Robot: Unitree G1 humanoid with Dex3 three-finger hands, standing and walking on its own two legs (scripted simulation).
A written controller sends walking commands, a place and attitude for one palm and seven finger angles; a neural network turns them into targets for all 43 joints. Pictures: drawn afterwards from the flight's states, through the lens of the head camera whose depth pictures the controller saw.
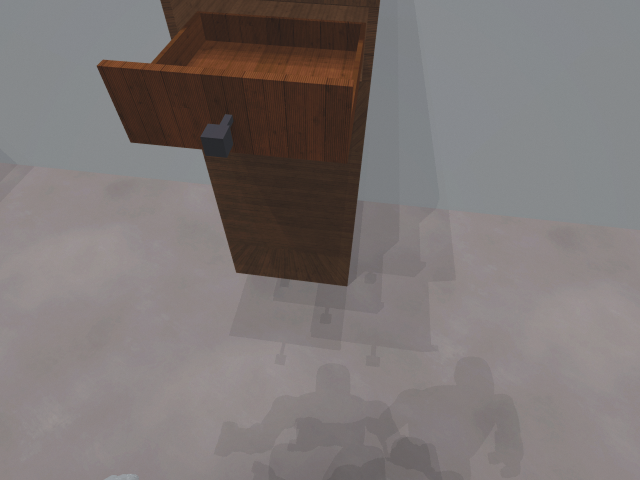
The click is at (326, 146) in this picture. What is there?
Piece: drawer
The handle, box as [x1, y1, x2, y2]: [200, 114, 232, 157]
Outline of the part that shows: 232,115 225,114 219,125 207,124 200,136 205,155 224,157 227,156 232,145 229,128 232,122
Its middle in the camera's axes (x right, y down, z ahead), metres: -0.15 -0.16 +0.59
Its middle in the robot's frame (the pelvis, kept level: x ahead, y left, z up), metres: +0.57 +0.18 +0.12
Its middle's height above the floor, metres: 0.90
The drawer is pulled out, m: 0.29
